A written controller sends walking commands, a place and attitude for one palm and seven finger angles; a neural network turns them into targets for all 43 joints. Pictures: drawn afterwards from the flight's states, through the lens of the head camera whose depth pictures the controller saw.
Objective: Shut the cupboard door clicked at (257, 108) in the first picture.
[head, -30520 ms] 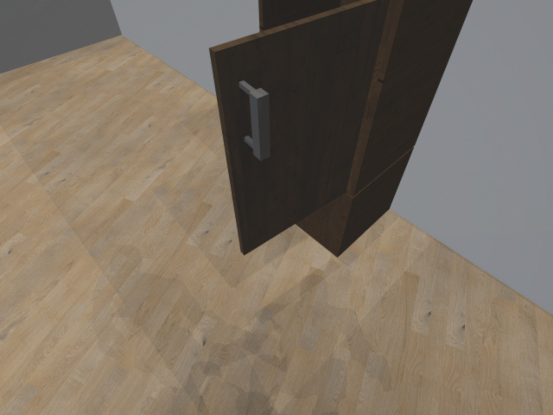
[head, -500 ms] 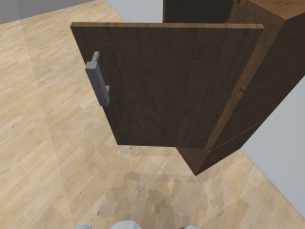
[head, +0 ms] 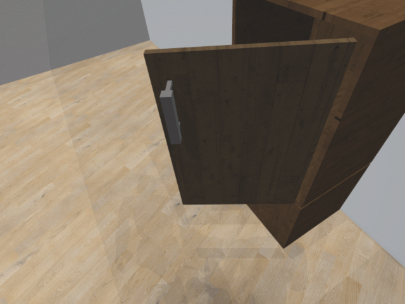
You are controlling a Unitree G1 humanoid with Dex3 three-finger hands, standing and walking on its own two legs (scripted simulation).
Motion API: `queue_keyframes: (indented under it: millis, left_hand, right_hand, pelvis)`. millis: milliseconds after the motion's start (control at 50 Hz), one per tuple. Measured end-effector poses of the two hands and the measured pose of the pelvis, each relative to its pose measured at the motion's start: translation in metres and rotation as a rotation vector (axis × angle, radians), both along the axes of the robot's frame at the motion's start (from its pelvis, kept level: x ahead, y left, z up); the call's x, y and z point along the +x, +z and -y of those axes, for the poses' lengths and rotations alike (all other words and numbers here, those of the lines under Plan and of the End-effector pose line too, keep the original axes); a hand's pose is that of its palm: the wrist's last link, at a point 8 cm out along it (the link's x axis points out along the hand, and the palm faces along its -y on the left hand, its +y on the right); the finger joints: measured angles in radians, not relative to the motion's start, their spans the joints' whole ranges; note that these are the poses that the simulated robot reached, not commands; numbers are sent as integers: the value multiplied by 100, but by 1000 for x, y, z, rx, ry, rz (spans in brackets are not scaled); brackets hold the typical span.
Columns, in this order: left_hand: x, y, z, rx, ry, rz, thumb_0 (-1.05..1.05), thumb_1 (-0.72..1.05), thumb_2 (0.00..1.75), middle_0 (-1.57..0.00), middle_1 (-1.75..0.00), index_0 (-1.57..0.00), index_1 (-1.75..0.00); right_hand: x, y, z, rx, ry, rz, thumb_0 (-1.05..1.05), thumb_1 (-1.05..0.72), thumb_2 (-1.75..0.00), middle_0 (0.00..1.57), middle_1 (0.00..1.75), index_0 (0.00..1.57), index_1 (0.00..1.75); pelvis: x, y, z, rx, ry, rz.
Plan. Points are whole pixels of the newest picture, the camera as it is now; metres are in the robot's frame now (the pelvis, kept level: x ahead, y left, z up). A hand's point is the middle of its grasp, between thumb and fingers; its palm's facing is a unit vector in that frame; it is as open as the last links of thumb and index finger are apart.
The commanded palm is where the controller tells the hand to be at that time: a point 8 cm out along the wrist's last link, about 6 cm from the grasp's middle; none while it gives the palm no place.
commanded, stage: come to a stop and stand still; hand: left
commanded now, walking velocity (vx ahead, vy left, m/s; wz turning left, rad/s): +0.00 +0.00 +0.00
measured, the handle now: (172, 113) +0.49 +0.10 +0.13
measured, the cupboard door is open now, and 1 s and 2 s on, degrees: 58 58 58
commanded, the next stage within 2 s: look again from close up in 0.20 s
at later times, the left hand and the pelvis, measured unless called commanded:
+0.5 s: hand out of the picture +0.02 +0.18 -0.16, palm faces +0.01 -0.98 -0.22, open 7.3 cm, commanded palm none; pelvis +0.00 +0.00 +0.01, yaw +0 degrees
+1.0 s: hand out of the picture +0.01 +0.14 -0.16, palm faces +0.04 -0.98 -0.18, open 7.3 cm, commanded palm none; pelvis +0.02 -0.02 +0.01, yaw +1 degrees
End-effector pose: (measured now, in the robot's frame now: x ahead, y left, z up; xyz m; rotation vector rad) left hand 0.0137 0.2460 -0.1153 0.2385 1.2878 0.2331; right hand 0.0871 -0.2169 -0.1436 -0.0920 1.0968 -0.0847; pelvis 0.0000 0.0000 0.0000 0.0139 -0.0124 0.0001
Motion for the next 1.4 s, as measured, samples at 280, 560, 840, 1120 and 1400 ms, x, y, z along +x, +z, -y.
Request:
queue_keyframes:
  millis: [280,560,840,1120,1400]
  left_hand:
    - [5,-8,13,-78,-27,-7,1,92,90,-20,-30,-20,-30]
    - [-2,-9,26,-89,-10,-62,1,92,90,-20,-30,-20,-30]
    - [-9,-13,49,-117,20,-102,1,92,90,-20,-30,-20,-30]
    - [-3,-19,67,-139,22,-126,0,91,90,-20,-30,-20,-30]
    - [36,-19,115,-106,36,-73,0,91,90,-19,-30,-20,-30]
  right_hand:
    - [-100,8,15,-80,-43,-257,0,-92,-89,20,30,20,30]
    - [-99,5,2,-26,-38,-299,0,-91,-89,20,30,20,30]
    - [-68,8,17,-46,-18,-272,0,-91,-89,20,30,20,30]
    - [-67,6,32,-54,-39,-301,0,-91,-89,20,30,20,30]
    - [-61,2,107,-89,-78,-381,0,-91,-89,20,30,20,30]
  pelvis:
    - [-6,10,-7,2,-3,4]
    - [5,13,3,-2,5,3]
    - [18,14,17,-4,11,3]
    - [29,11,34,9,7,-2]
    - [48,5,94,7,8,-24]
